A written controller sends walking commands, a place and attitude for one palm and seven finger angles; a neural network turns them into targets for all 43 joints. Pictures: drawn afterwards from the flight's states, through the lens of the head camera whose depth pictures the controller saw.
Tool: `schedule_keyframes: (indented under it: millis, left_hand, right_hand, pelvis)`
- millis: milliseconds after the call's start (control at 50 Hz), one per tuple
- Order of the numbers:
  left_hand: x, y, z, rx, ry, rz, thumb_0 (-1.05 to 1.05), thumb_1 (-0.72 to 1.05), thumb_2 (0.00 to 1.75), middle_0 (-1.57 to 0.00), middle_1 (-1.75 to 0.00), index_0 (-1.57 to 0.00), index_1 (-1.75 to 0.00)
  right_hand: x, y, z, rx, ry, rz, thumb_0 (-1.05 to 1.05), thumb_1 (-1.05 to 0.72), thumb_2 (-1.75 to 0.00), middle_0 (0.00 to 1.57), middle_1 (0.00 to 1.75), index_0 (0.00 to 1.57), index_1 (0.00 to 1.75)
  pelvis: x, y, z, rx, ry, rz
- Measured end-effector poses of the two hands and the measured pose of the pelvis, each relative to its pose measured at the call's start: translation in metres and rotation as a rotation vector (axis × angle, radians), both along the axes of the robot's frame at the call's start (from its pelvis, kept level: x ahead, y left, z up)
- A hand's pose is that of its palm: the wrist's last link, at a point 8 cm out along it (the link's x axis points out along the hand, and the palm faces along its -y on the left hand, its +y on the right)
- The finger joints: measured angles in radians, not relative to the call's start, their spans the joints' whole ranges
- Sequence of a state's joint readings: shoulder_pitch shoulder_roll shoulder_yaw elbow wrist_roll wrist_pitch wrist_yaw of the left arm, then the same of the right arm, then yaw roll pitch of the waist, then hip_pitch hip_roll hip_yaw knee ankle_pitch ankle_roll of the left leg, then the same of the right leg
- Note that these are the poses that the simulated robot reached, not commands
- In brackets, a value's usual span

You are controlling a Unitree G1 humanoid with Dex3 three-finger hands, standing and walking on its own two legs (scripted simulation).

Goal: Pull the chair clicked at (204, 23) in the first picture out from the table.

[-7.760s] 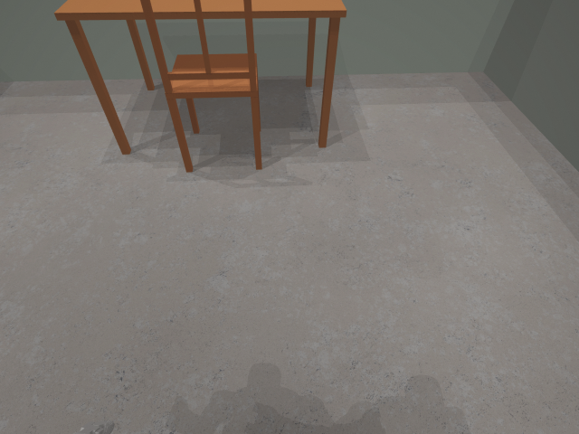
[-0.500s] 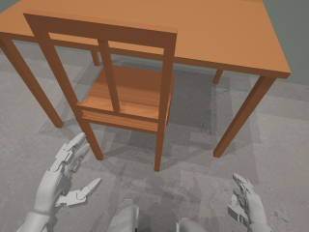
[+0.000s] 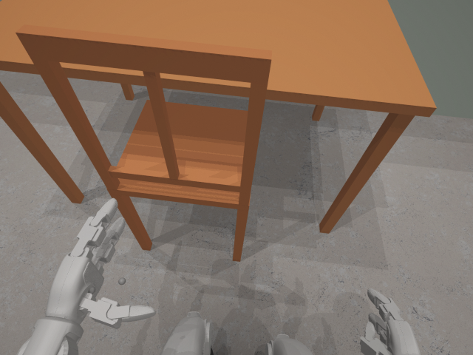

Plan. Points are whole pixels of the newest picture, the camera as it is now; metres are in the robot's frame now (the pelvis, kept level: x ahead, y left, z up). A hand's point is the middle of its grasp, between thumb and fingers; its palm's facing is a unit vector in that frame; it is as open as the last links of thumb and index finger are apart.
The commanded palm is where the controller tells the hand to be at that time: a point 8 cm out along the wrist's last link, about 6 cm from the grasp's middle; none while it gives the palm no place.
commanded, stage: raise the hand toward the chair's back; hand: left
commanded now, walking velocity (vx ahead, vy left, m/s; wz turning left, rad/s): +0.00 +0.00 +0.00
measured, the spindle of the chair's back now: (165, 132) +0.54 +0.18 +0.02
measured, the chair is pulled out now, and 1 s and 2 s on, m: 0.00 0.00 0.00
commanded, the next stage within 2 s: aim the fingers beside a spindle in 1.00 s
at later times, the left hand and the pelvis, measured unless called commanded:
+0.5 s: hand (100, 268) +0.24 +0.21 +0.05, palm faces -0.07 -1.00 -0.07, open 16.9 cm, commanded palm +0.22 +0.27 +0.06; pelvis +0.00 +0.00 +0.01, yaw +1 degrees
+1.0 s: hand (111, 263) +0.24 +0.20 +0.05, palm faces -0.06 -1.00 -0.06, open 16.9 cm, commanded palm +0.23 +0.25 +0.06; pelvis +0.01 -0.01 +0.01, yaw +1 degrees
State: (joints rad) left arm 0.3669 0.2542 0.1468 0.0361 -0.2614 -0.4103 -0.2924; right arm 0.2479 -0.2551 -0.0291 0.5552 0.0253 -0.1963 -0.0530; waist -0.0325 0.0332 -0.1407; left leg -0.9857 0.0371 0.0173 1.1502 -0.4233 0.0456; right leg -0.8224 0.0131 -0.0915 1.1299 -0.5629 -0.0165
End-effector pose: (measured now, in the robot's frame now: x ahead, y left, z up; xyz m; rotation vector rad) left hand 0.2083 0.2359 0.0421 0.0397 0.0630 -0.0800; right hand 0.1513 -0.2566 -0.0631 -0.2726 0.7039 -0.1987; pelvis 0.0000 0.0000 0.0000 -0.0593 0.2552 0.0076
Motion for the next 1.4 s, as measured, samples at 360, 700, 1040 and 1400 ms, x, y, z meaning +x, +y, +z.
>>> schedule_keyframes:
  millis: [360,700,1040,1400]
  left_hand:
    - [0.005,0.024,0.013,0.021,0.002,0.02,-0.01,-0.47,0.3,-0.06,-0.08,-0.06,-0.08]
    - [0.019,0.024,0.016,0.023,0.014,0.005,-0.01,-0.49,0.3,-0.06,-0.08,-0.06,-0.08]
    - [0.019,0.015,0.016,0.019,0.004,0.016,-0.01,-0.49,0.3,-0.06,-0.08,-0.06,-0.08]
    - [0.054,-0.003,0.005,0.014,-0.006,-0.024,-0.01,-0.5,0.3,-0.06,-0.08,-0.06,-0.08]
  right_hand:
    - [0.031,0.042,0.013,0.059,-0.047,0.114,0.01,-0.9,-0.9,0.2,0.3,0.21,0.3]
    - [-0.006,0.005,0.012,0.017,0.021,0.014,0.02,-0.9,-0.9,0.2,0.3,0.21,0.3]
    - [0.014,0.007,0.009,0.049,-0.013,0.042,0.02,-0.9,-0.9,0.2,0.3,0.21,0.3]
    - [0.012,-0.001,-0.003,0.034,0.031,0.043,0.01,-0.9,-0.9,0.2,0.3,0.21,0.3]
  pelvis:
    - [0.004,0.006,0.008,-0.016,-0.018,0.018]
    - [0.006,-0.001,0.014,-0.005,-0.022,0.009]
    - [0.01,-0.009,0.012,0.002,-0.016,0.011]
    - [0.012,-0.012,0.006,0.007,0.012,0.007]
